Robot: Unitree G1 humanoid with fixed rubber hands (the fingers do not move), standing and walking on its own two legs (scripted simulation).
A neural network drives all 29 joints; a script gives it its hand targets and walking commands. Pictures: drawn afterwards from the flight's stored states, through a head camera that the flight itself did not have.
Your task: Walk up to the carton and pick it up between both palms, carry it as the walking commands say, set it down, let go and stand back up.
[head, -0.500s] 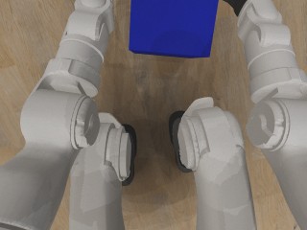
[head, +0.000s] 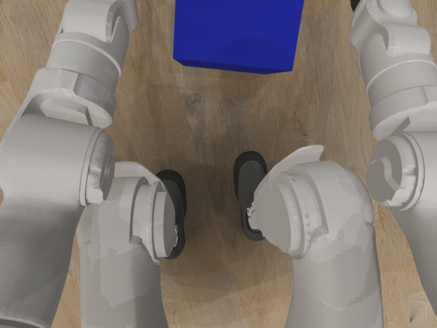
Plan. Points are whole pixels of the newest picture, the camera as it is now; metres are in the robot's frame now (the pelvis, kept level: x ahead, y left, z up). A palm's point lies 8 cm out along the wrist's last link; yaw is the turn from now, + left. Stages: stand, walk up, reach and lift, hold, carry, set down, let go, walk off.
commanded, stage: set down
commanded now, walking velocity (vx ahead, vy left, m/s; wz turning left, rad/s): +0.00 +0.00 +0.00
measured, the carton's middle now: out of the picture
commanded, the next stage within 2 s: let go in 1.50 s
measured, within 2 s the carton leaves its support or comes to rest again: neither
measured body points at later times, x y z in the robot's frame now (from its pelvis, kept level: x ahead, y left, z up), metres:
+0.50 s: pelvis -0.01 +0.00 +0.08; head +0.36 -0.04 +0.32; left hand +0.60 +0.07 -0.06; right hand +0.53 -0.25 -0.07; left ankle +0.10 +0.10 -0.31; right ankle +0.12 -0.09 -0.31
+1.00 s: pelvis +0.00 +0.00 +0.20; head +0.36 -0.05 +0.45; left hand +0.60 +0.07 +0.08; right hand +0.53 -0.25 +0.07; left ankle +0.10 +0.10 -0.31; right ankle +0.12 -0.09 -0.31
